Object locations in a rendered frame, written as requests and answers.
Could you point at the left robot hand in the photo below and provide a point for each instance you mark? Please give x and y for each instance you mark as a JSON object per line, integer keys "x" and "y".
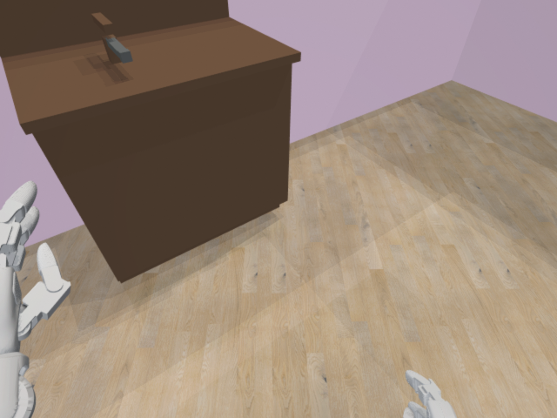
{"x": 17, "y": 222}

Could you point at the right robot hand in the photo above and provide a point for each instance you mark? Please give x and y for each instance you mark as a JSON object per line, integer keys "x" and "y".
{"x": 430, "y": 396}

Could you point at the robot left forearm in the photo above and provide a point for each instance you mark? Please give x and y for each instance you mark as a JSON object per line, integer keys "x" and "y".
{"x": 17, "y": 396}

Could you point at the counter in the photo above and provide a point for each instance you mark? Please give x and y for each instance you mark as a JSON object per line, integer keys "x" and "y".
{"x": 160, "y": 155}

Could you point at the tap lever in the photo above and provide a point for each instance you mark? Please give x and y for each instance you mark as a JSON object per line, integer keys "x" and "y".
{"x": 123, "y": 53}

